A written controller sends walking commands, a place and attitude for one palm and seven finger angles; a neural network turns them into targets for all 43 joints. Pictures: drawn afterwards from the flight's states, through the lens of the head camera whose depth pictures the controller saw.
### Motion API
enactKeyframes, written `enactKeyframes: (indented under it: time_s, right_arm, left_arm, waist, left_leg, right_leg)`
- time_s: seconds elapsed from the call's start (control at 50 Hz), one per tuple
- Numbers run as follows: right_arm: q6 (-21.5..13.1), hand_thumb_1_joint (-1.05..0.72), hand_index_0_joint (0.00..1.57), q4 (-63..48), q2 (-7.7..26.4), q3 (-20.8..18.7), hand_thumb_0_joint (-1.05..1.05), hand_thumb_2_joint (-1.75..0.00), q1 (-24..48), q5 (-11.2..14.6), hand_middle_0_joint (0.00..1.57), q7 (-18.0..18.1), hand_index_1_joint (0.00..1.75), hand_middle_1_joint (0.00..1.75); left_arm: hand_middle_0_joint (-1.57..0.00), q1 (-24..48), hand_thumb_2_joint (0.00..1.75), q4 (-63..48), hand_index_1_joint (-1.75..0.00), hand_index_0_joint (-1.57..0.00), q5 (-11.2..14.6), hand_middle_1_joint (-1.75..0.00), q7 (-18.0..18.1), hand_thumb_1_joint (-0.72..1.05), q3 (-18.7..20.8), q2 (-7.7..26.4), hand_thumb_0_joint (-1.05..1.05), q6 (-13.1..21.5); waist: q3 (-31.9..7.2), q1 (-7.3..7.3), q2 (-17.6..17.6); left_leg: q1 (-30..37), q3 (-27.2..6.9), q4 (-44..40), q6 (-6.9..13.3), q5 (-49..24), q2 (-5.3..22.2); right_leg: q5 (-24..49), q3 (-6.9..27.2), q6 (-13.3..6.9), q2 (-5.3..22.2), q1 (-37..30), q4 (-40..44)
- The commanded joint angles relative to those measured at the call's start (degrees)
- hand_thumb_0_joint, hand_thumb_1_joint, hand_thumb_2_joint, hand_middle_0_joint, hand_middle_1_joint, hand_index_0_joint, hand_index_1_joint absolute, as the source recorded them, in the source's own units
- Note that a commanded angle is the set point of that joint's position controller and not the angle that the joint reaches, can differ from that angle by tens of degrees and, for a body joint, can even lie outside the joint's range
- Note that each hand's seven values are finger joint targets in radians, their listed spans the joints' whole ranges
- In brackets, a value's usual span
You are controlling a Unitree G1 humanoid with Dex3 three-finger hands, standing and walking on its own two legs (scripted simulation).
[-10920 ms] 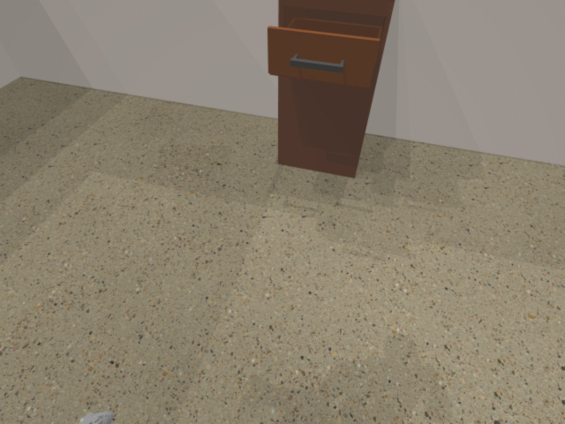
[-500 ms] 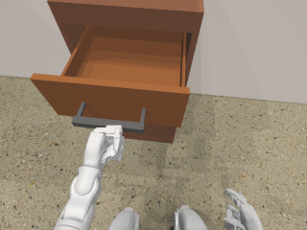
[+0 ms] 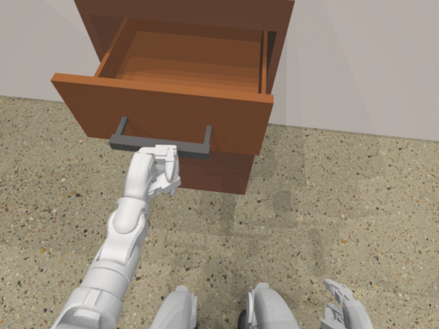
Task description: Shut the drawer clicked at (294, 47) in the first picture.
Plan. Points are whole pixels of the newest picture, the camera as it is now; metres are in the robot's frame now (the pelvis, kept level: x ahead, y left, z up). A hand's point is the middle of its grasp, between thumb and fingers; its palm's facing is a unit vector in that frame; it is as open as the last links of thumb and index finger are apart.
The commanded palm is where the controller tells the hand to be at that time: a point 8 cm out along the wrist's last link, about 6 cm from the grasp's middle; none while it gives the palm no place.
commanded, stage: push the drawer shut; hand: left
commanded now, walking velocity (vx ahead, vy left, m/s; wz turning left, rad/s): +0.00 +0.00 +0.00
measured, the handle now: (163, 137) +0.45 +0.12 +0.05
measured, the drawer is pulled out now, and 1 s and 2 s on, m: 0.20 0.08 0.00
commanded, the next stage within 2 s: pull the fist back off the drawer in 1.84 s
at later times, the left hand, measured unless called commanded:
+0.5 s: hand (186, 140) +0.45 +0.07 +0.04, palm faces -0.11 -0.99 -0.04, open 2.9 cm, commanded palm +0.45 +0.12 +0.05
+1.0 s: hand (189, 122) +0.50 +0.07 +0.04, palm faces -0.11 -0.99 -0.05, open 3.0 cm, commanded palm +0.50 +0.11 +0.05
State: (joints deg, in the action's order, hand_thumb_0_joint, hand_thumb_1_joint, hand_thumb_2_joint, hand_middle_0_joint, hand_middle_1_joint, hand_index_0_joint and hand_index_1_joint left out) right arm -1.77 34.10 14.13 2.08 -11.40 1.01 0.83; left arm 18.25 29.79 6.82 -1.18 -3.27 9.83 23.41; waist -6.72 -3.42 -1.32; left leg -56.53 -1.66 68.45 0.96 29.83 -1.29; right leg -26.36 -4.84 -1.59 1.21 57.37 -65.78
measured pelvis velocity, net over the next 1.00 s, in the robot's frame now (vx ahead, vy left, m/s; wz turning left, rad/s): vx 0.00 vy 0.00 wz -0.03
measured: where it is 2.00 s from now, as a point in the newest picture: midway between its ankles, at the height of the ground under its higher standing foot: outside the picture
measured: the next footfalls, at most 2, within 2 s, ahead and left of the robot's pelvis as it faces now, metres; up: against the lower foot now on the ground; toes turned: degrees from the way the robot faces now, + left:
none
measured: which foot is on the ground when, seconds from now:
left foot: down 0.00-1.00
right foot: down 0.00-1.00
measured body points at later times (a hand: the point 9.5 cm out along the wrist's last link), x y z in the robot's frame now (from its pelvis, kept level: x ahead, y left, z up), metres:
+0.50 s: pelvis +0.00 +0.01 +0.00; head +0.12 +0.01 +0.43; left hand +0.45 +0.13 +0.04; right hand +0.05 -0.25 -0.13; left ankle +0.03 +0.11 -0.64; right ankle +0.05 -0.11 -0.64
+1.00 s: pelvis +0.00 +0.00 -0.01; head +0.14 +0.01 +0.42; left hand +0.50 +0.12 +0.05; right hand +0.04 -0.26 -0.13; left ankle +0.03 +0.11 -0.64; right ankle +0.05 -0.11 -0.64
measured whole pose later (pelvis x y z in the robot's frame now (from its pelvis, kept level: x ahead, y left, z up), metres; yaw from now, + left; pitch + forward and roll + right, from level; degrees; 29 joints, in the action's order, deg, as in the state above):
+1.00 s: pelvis +0.00 +0.00 -0.01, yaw -1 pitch +23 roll -2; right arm 1.0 37.2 14.8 1.2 -17.1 -2.2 -1.8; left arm 49.4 64.3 2.7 -0.1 9.8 13.7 30.5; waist -7.2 -9.1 -2.0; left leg -63.3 -0.6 69.5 1.3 29.7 -0.5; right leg -25.5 -3.8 -1.3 0.4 64.6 -66.5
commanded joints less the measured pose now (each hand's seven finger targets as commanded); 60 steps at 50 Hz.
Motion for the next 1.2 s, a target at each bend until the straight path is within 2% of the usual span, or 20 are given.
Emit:
enactKeyframes:
  time_s: [0.0, 0.04, 0.08, 0.1, 0.16, 0.22, 0.26, 0.32, 0.38, 0.42, 0.52, 0.62, 0.68, 0.82, 0.88, 0.94, 1.02, 1.06, 1.12, 1.18]
  right_arm:
    - [-2.4, -0.9, 0.2, -5.7, 7.9, -3.2, 0.0, -0.9, -2.4, -0.2, 0.2, 0.5, 0.3, 0.3]
    - [-2.5, -0.9, 0.2, -5.2, 8.1, -3.3, 0.0, -0.9, -3.0, -0.3, 0.2, 0.5, 0.3, 0.3]
    - [-2.4, -0.9, 0.2, -4.9, 8.5, -3.4, 0.0, -0.9, -3.9, -0.6, 0.2, 0.4, 0.3, 0.3]
    - [-2.3, -0.9, 0.2, -4.7, 8.2, -3.4, 0.0, -0.9, -3.9, -0.6, 0.2, 0.2, 0.3, 0.3]
    - [-2.3, -0.9, 0.2, -4.0, 8.8, -3.5, 0.0, -0.9, -5.2, -0.8, 0.2, 0.1, 0.3, 0.3]
    - [-2.0, -0.9, 0.2, -3.3, 8.9, -3.8, 0.0, -0.9, -6.5, -1.2, 0.2, -0.2, 0.3, 0.3]
    - [-1.8, -0.9, 0.2, -3.0, 9.2, -4.0, 0.0, -0.9, -7.6, -1.5, 0.2, -0.4, 0.3, 0.3]
    - [-1.3, -0.9, 0.2, -2.5, 9.1, -4.2, 0.0, -0.9, -8.6, -1.8, 0.2, -0.9, 0.3, 0.3]
    - [-0.9, -0.9, 0.2, -2.3, 9.4, -4.3, 0.0, -0.9, -9.9, -2.1, 0.2, -1.1, 0.3, 0.3]
    - [-0.6, -0.9, 0.2, -2.1, 8.9, -4.4, 0.0, -0.9, -10.0, -2.2, 0.2, -1.5, 0.3, 0.3]
    - [0.0, -0.9, 0.2, -1.6, 9.2, -4.3, 0.0, -0.9, -11.2, -2.4, 0.2, -1.5, 0.3, 0.3]
    - [0.6, -0.9, 0.2, -1.3, 8.9, -4.2, 0.0, -0.9, -12.2, -2.6, 0.2, -1.8, 0.3, 0.3]
    - [0.8, -0.9, 0.2, -1.3, 9.3, -4.3, 0.0, -0.9, -13.1, -2.8, 0.2, -1.9, 0.3, 0.3]
    - [1.5, -0.9, 0.2, -0.3, 9.5, -4.2, 0.0, -0.9, -13.7, -3.0, 0.2, -2.0, 0.3, 0.3]
    - [1.6, -0.9, 0.2, -0.3, 9.7, -4.2, 0.0, -0.9, -14.3, -3.2, 0.2, -2.0, 0.3, 0.3]
    - [1.7, -0.9, 0.2, 0.1, 9.7, -4.0, 0.0, -0.9, -14.5, -3.3, 0.2, -2.0, 0.3, 0.3]
    - [1.9, -0.9, 0.2, 0.3, 10.0, -3.8, 0.0, -0.9, -15.4, -3.6, 0.2, -2.0, 0.3, 0.3]
    - [1.7, -0.9, 0.2, 0.0, 10.1, -3.7, 0.0, -0.9, -15.8, -3.7, 0.2, -2.0, 0.3, 0.3]
    - [1.9, -0.9, 0.2, 0.4, 10.4, -3.5, 0.0, -0.9, -16.3, -3.8, 0.2, -2.1, 0.3, 0.3]
    - [1.8, -0.9, 0.2, 0.4, 10.5, -3.3, 0.0, -0.9, -17.2, -4.0, 0.2, -2.1, 0.3, 0.3]
  left_arm:
    - [-1.4, 31.6, 0.9, -7.9, -1.6, -1.4, 0.2, -1.6, 1.6, 0.9, 3.4, 2.6, 0.0, 3.3]
    - [-1.4, 35.2, 0.9, -6.1, -1.6, -1.4, 0.2, -1.6, 1.8, 0.9, 4.4, 3.4, 0.0, 4.0]
    - [-1.4, 35.8, 0.9, -3.4, -1.6, -1.4, -0.3, -1.6, 2.0, 0.9, 6.9, 5.4, 0.0, 4.6]
    - [-1.4, 37.7, 0.9, -2.9, -1.6, -1.4, -0.2, -1.6, 1.9, 0.9, 4.9, 3.1, 0.0, 5.0]
    - [-1.4, 41.5, 0.9, 1.0, -1.6, -1.4, -0.6, -1.6, 2.3, 0.9, 6.7, 4.8, 0.0, 5.8]
    - [-1.4, 44.3, 0.9, 3.6, -1.6, -1.4, -1.3, -1.6, 2.7, 0.9, 7.6, 4.9, 0.0, 6.7]
    - [-1.4, 45.9, 0.9, 5.7, -1.6, -1.4, -1.6, -1.6, 3.1, 0.9, 8.7, 5.9, 0.0, 7.2]
    - [-1.4, 48.3, 0.9, 7.4, -1.6, -1.4, -2.1, -1.6, 3.3, 0.9, 8.5, 4.7, 0.0, 7.9]
    - [-1.4, 49.4, 0.9, 8.2, -1.6, -1.4, -2.7, -1.6, 3.4, 0.9, 10.9, 7.4, 0.0, 8.8]
    - [-1.4, 49.7, 0.9, 8.9, -1.6, -1.4, -2.5, -1.6, 3.2, 0.9, 8.8, 4.2, 0.0, 8.9]
    - [-1.4, 53.2, 0.9, 12.3, -1.6, -1.4, -3.0, -1.6, 3.2, 0.9, 12.9, 9.1, 0.0, 10.0]
    - [-1.4, 56.5, 0.9, 14.3, -1.6, -1.4, -3.1, -1.6, 2.5, 0.9, 12.2, 8.1, 0.0, 10.6]
    - [-1.4, 57.9, 0.9, 14.3, -1.6, -1.4, -3.4, -1.6, 2.1, 0.9, 13.4, 9.9, 0.0, 11.0]
    - [-1.4, 63.0, 0.9, 18.7, -1.6, -1.4, -3.7, -1.6, 1.9, 0.9, 13.6, 10.6, 0.0, 10.8]
    - [-1.4, 65.5, 0.9, 18.6, -1.6, -1.4, -4.0, -1.6, 1.9, 0.9, 13.8, 11.5, 0.0, 11.1]
    - [-1.4, 67.9, 0.9, 20.3, -1.6, -1.4, -4.2, -1.6, 2.0, 0.9, 13.1, 11.0, 0.0, 10.8]
    - [-1.4, 71.2, 0.9, 21.8, -1.6, -1.4, -4.5, -1.6, 2.1, 0.9, 14.6, 13.6, 0.0, 10.3]
    - [-1.4, 72.4, 0.9, 22.1, -1.6, -1.4, -4.7, -1.6, 2.0, 0.9, 14.7, 14.1, 0.0, 10.3]
    - [-1.4, 73.3, 0.9, 25.2, -1.6, -1.4, -4.9, -1.6, 1.9, 0.9, 15.6, 15.6, 0.0, 9.5]
    - [-1.4, 75.6, 0.9, 25.7, -1.6, -1.4, -5.1, -1.6, 1.9, 0.9, 17.2, 18.1, 0.0, 9.2]
  waist:
    - [-21.1, -4.98, 0.0]
    - [-21.1, -5.57, 0.6]
    - [-22.5, -5.0, 0.3]
    - [-22.3, -5.82, -0.4]
    - [-21.6, -6.3, 0.4]
    - [-23.9, -6.26, -1.4]
    - [-24.4, -6.52, 0.2]
    - [-25.3, -6.91, -1.1]
    - [-27.6, -6.57, -0.8]
    - [-27.1, -7.11, -1.0]
    - [-25.9, -7.51, 0.3]
    - [-26.5, -8.28, -1.4]
    - [-29.0, -8.21, -2.7]
    - [-26.4, -9.92, -1.4]
    - [-29.3, -10.34, -3.5]
    - [-28.5, -11.2, -3.7]
    - [-29.0, -12.12, -2.8]
    - [-30.2, -12.13, -5.1]
    - [-28.8, -13.02, -3.4]
    - [-30.6, -13.18, -4.8]
  left_leg:
    - [9.6, -1.4, -11.9, 0.5, -1.9, 0.1]
    - [9.0, -1.2, -11.9, 0.5, -1.3, 0.0]
    - [9.3, -1.5, -12.2, 0.4, -2.1, 0.1]
    - [9.8, -1.4, -12.1, 0.5, -2.2, 0.1]
    - [8.9, -1.6, -12.2, 0.4, -1.3, 0.2]
    - [10.9, -1.8, -12.3, 0.1, -3.4, 0.4]
    - [10.7, -2.1, -12.0, 0.2, -4.8, 0.4]
    - [11.7, -1.9, -11.9, 0.1, -6.0, 0.5]
    - [11.9, -1.7, -11.4, 0.1, -8.8, 0.6]
    - [13.2, -1.8, -11.4, 0.0, -9.9, 0.8]
    - [9.3, -1.0, -10.9, 0.4, -7.7, 0.5]
    - [10.5, -1.0, -10.3, 0.3, -10.1, 0.6]
    - [12.3, -1.3, -9.9, 0.3, -12.5, 0.7]
    - [9.8, -1.5, -9.1, 0.5, -9.6, 0.6]
    - [11.3, -1.8, -8.7, 0.5, -10.9, 0.6]
    - [10.4, -1.7, -8.4, 0.6, -9.7, 0.6]
    - [8.3, -1.8, -7.7, 0.9, -9.1, 0.5]
    - [8.9, -1.8, -7.5, 1.0, -9.5, 0.4]
    - [6.4, -1.7, -7.1, 1.1, -7.9, 0.5]
    - [5.7, -1.5, -6.4, 1.3, -8.4, 0.4]
  right_leg:
    - [-0.3, 4.1, 0.1, -0.8, -10.9, 11.3]
    - [-0.8, 4.3, 0.2, -0.8, -10.8, 11.5]
    - [-0.2, 4.0, 0.1, -1.0, -10.7, 10.9]
    - [0.1, 4.0, 0.2, -1.0, -10.1, 11.1]
    - [-0.3, 3.8, 0.1, -1.1, -9.1, 10.8]
    - [1.2, 3.5, 0.0, -1.1, -8.1, 10.1]
    - [2.3, 3.3, 0.0, -1.3, -8.4, 9.7]
    - [3.2, 3.2, 0.0, -1.4, -8.0, 9.8]
    - [5.5, 3.4, 0.0, -1.6, -9.2, 9.2]
    - [6.3, 3.1, 0.0, -1.7, -8.5, 9.4]
    - [5.4, 4.0, 0.2, -1.8, -9.9, 9.8]
    - [7.7, 3.9, 0.2, -2.0, -9.0, 9.2]
    - [9.6, 3.8, 0.0, -2.2, -9.0, 8.5]
    - [7.3, 3.9, 0.2, -2.4, -7.2, 9.1]
    - [8.2, 3.9, 0.2, -2.4, -6.6, 8.3]
    - [7.2, 4.2, 0.3, -2.4, -5.8, 8.8]
    - [7.0, 4.4, 0.4, -2.6, -6.3, 8.6]
    - [7.3, 4.4, 0.2, -2.7, -5.9, 8.2]
    - [6.1, 4.6, 0.4, -2.8, -5.7, 8.8]
    - [6.5, 5.0, 0.4, -2.9, -6.2, 8.5]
